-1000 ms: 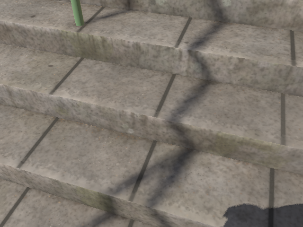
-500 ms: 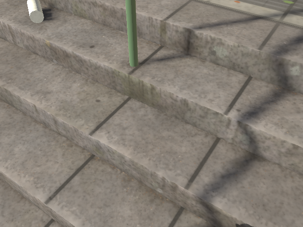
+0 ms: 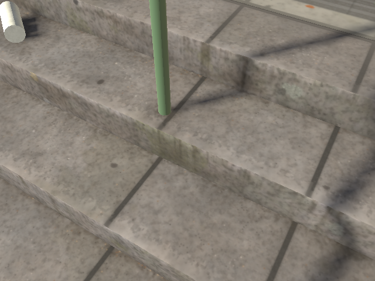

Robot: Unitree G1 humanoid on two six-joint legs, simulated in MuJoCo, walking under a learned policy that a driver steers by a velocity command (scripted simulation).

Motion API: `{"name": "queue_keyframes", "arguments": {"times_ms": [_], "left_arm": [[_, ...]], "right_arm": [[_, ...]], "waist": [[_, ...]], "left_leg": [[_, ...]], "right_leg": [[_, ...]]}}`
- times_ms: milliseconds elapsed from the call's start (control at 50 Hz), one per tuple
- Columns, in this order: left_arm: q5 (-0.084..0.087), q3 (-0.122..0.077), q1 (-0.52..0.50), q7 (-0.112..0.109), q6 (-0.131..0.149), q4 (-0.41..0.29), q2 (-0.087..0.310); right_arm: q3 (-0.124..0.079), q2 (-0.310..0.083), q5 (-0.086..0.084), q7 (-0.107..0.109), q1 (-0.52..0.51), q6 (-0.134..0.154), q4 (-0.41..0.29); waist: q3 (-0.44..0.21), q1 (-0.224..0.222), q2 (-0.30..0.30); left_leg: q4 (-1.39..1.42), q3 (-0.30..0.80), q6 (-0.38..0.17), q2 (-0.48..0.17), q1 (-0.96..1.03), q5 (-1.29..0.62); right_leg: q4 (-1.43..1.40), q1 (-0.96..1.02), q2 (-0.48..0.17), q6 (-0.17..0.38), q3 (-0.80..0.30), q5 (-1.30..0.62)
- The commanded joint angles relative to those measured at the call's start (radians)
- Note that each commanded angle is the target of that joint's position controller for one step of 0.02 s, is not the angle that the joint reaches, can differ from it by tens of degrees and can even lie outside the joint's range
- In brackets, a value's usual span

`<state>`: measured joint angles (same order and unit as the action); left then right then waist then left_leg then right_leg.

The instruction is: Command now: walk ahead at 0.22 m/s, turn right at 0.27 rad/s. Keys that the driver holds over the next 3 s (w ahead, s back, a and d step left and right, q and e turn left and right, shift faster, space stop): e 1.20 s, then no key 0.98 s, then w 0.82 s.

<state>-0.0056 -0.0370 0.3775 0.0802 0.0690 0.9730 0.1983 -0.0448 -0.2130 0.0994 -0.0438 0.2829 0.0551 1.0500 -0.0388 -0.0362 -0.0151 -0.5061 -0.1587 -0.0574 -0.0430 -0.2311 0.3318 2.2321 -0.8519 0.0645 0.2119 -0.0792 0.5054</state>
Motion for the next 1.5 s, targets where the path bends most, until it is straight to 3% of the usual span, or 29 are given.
{"name": "queue_keyframes", "arguments": {"times_ms": [20, 80, 120, 160, 180, 200, 220, 240, 280, 300, 400, 540, 620, 680, 700, 720, 740, 760, 800, 840, 940, 1100, 1260, 1300, 1320, 1340, 1380, 1420, 1500], "left_arm": [[-0.033, 0.059, -0.144, 0.02, -0.039, -0.262, -0.133], [0.009, 0.023, -0.151, 0.004, -0.056, -0.336, 0.059], [0.01, 0.034, -0.074, 0.019, -0.081, -0.3, 0.056], [0.019, 0.032, 0.157, -0.022, -0.097, -0.223, 0.08], [0.017, 0.001, 0.374, -0.084, -0.096, -0.156, 0.101], [-0.015, 0.001, 0.247, -0.097, -0.098, -0.187, 0.235], [-0.075, -0.017, 0.119, -0.065, -0.085, -0.217, 0.253], [-0.068, -0.009, -0.014, -0.041, -0.053, -0.209, 0.166], [0.005, 0.039, -0.116, -0.029, 0.001, -0.099, -0.016], [-0.002, 0.058, -0.145, -0.037, 0.007, -0.073, -0.072], [-0.049, 0.023, -0.09, -0.06, 0.022, -0.142, 0.087], [-0.005, 0.016, -0.03, -0.064, 0.059, -0.239, 0.11], [0.042, -0.004, -0.169, -0.072, 0.068, -0.305, 0.145], [0.04, -0.045, -0.2, -0.044, 0.035, -0.305, 0.207], [0.027, -0.041, -0.139, -0.03, 0.029, -0.268, 0.158], [0.033, -0.013, 0.005, -0.032, 0.022, -0.262, 0.026], [-0.002, -0.018, 0.032, -0.045, 0.007, -0.278, 0.037], [-0.014, -0.073, -0.038, -0.068, -0.016, -0.26, 0.181], [0.015, -0.088, -0.015, -0.091, -0.039, -0.245, 0.2], [-0.007, -0.055, -0.118, -0.085, -0.007, -0.303, 0.137], [-0.012, -0.033, -0.26, -0.043, -0.003, -0.332, 0.109], [-0.025, -0.002, -0.267, -0.036, -0.028, -0.376, 0.094], [-0.005, 0.013, -0.218, 0.005, -0.019, -0.375, 0.04], [0.017, -0.035, -0.123, -0.024, 0.011, -0.325, 0.127], [-0.012, -0.068, -0.08, -0.05, 0.031, -0.318, 0.193], [0.01, -0.096, -0.001, -0.07, 0.046, -0.333, 0.327], [-0.023, -0.091, 0.035, -0.053, 0.058, -0.271, 0.247], [-0.005, -0.069, -0.112, -0.037, 0.034, -0.31, 0.191], [-0.012, -0.007, -0.334, -0.035, -0.012, -0.359, 0.077]], "right_arm": [[0.052, 0.05, 0.007, -0.016, -0.183, 0.012, -0.017], [-0.011, -0.197, -0.037, 0.011, -0.379, 0.081, -0.171], [-0.07, -0.385, -0.075, 0.02, -0.269, 0.098, -0.169], [-0.091, -0.345, -0.051, -0.008, -0.201, 0.066, -0.174], [-0.078, -0.23, 0.031, -0.044, -0.13, 0.05, -0.167], [-0.052, -0.071, 0.054, -0.094, 0.028, 0.026, -0.217], [-0.057, -0.116, -0.04, -0.109, 0.038, -0.005, -0.207], [-0.066, -0.143, -0.097, -0.066, -0.135, -0.001, -0.272], [-0.016, -0.042, -0.023, 0.009, -0.142, -0.001, -0.3], [0.005, -0.022, -0.018, 0.033, -0.187, 0.005, -0.318], [0.011, -0.07, -0.078, 0.061, -0.313, -0.007, -0.376], [0.002, -0.086, -0.061, 0.1, -0.374, 0.007, -0.439], [0.002, -0.023, -0.048, 0.078, -0.349, -0.016, -0.473], [-0.015, -0.03, -0.095, 0.047, -0.181, 0.014, -0.427], [-0.028, -0.063, -0.113, 0.055, -0.135, 0.033, -0.415], [-0.037, -0.142, -0.104, 0.066, -0.091, 0.064, -0.434], [-0.069, -0.265, -0.07, 0.058, -0.124, 0.058, -0.449], [-0.077, -0.237, -0.032, 0.049, -0.096, 0.048, -0.445], [-0.022, -0.094, -0.033, 0.014, -0.271, 0.015, -0.499], [0.007, -0.039, -0.059, 0.033, -0.347, -0.021, -0.527], [0.009, -0.084, -0.071, 0.074, -0.148, 0.008, -0.493], [-0.002, -0.139, -0.037, 0.054, -0.086, 0.001, -0.39], [-0.047, -0.197, -0.052, 0.089, -0.214, 0.016, -0.395], [-0.015, -0.122, -0.06, 0.062, -0.195, -0.005, -0.383], [0.013, -0.021, -0.056, 0.054, -0.109, -0.004, -0.359], [0.034, 0.043, -0.082, 0.063, 0.0, 0.009, -0.424], [0.019, -0.055, -0.109, 0.037, -0.254, 0.029, -0.438], [-0.014, -0.12, -0.086, 0.032, -0.209, 0.031, -0.39], [0.012, -0.055, -0.09, 0.012, -0.081, 0.031, -0.345]], "waist": [[0.001, -0.182, 0.034], [-0.081, -0.302, -0.058], [-0.05, -0.295, -0.191], [-0.064, -0.278, -0.142], [-0.192, -0.272, -0.036], [-0.468, -0.074, 0.41], [-0.326, -0.092, 0.176], [-0.042, -0.077, 0.118], [-0.07, 0.045, 0.104], [-0.084, 0.077, 0.035], [-0.157, 0.027, 0.038], [-0.066, -0.015, 0.092], [-0.052, 0.037, 0.142], [-0.058, 0.077, 0.107], [-0.133, 0.064, 0.069], [-0.341, -0.001, -0.117], [-0.289, -0.035, -0.326], [-0.193, 0.033, -0.122], [-0.114, -0.031, -0.135], [-0.097, -0.039, -0.025], [-0.088, 0.085, -0.085], [-0.07, 0.067, -0.101], [-0.061, 0.031, -0.068], [-0.096, -0.002, -0.044], [-0.14, 0.002, 0.076], [-0.275, 0.041, 0.338], [-0.12, -0.095, 0.252], [-0.086, -0.034, 0.143], [-0.092, 0.103, 0.075]], "left_leg": [[0.232, -0.017, -0.14, -0.183, -0.131, -0.695], [0.396, -0.142, -0.113, -0.058, -0.551, -1.076], [0.236, -0.098, -0.089, -0.219, -0.098, -1.7], [-0.068, -0.042, -0.099, -0.277, 0.203, -1.953], [-0.465, 0.011, -0.049, -0.276, -0.073, -1.69], [-1.028, 0.11, 0.093, 0.071, -0.35, -0.051], [-1.26, 0.415, 0.013, 0.131, -0.515, -0.123], [-1.319, 0.402, -0.01, 0.123, -0.72, -0.111], [-1.269, 0.371, -0.085, 0.083, -0.77, -0.084], [-1.212, 0.355, -0.09, 0.057, -0.72, -0.023], [-1.044, 0.194, 0.144, 0.037, -0.652, 0.039], [-1.021, 0.253, 0.193, 0.006, -0.735, 0.018], [-0.469, 0.15, 0.193, 0.012, -0.318, -0.009], [0.062, 0.136, 0.175, 0.063, -0.121, -0.22], [0.1, 0.155, 0.121, 0.032, -0.004, -0.367], [0.02, 0.394, -0.132, -0.221, 0.26, -0.973], [0.051, 0.782, -0.426, -0.479, 0.441, -1.175], [0.1, 0.8, -0.415, -0.501, 0.338, -1.042], [0.099, 0.485, -0.247, -0.352, 0.07, -0.787], [0.146, 0.282, -0.22, -0.266, -0.045, -0.746], [0.226, 0.145, -0.179, -0.193, 0.136, -0.31], [0.248, 0.152, -0.302, -0.385, 0.23, -0.506], [0.166, -0.012, -0.147, -0.313, 0.136, -0.318], [0.045, -0.015, -0.06, -0.273, 0.041, -0.157], [-0.137, -0.102, 0.038, -0.175, -0.056, -0.07], [-0.396, -0.114, 0.165, -0.031, -0.278, 0.262], [-0.874, 0.116, 0.182, 0.002, -0.55, 0.322], [-1.133, 0.204, 0.136, -0.016, -0.562, 0.274], [-1.215, 0.254, 0.14, -0.015, -0.442, 0.1]], "right_leg": [[-0.103, -0.216, -0.054, 0.116, 0.06, -0.044], [-0.688, 0.48, 0.003, -0.075, 0.236, -0.251], [-0.921, 0.266, 0.06, -0.135, 0.266, -0.134], [-1.327, 0.228, 0.135, -0.115, 0.298, -0.228], [-1.456, 0.635, 0.12, -0.015, 0.03, -0.551], [-1.651, 0.822, -0.199, 0.398, -0.731, -1.212], [-1.849, 0.695, -0.276, 0.283, -0.928, -0.69], [-1.791, 0.487, -0.224, 0.166, -0.681, -0.381], [-1.745, 0.432, -0.116, 0.103, -0.429, -0.4], [-1.733, 0.358, -0.07, 0.057, -0.358, -0.403], [-1.808, 0.377, -0.08, 0.001, -0.346, -0.511], [-1.734, 0.623, -0.181, 0.028, -0.522, -0.519], [-1.74, 0.465, -0.113, 0.001, -0.498, -0.605], [-1.689, 0.632, -0.129, 0.01, -0.596, -0.759], [-1.598, 0.645, -0.085, -0.035, -0.575, -0.731], [-1.384, 0.578, 0.053, -0.17, -0.41, -0.417], [-1.142, 0.135, 0.175, -0.304, -0.223, 0.179], [-0.745, 0.003, 0.139, -0.354, -0.164, 0.204], [-0.344, -0.004, 0.094, -0.328, -0.137, -0.035], [-0.36, 0.032, 0.062, -0.298, -0.057, -0.114], [-0.609, -0.013, -0.011, -0.345, -0.015, -0.189], [-0.771, -0.009, -0.128, -0.267, 0.0, -0.098], [-1.585, 0.412, -0.147, -0.225, 0.143, -0.244], [-1.805, 0.65, -0.068, -0.159, 0.161, -0.432], [-1.791, 0.8, -0.134, -0.08, 0.049, -0.759], [-1.76, 1.034, -0.392, 0.18, -0.274, -1.366], [-1.755, 0.917, -0.403, 0.12, -0.277, -1.022], [-1.748, 0.744, -0.377, 0.083, -0.166, -1.006], [-1.811, 0.534, -0.377, 0.081, -0.154, -0.957]]}}
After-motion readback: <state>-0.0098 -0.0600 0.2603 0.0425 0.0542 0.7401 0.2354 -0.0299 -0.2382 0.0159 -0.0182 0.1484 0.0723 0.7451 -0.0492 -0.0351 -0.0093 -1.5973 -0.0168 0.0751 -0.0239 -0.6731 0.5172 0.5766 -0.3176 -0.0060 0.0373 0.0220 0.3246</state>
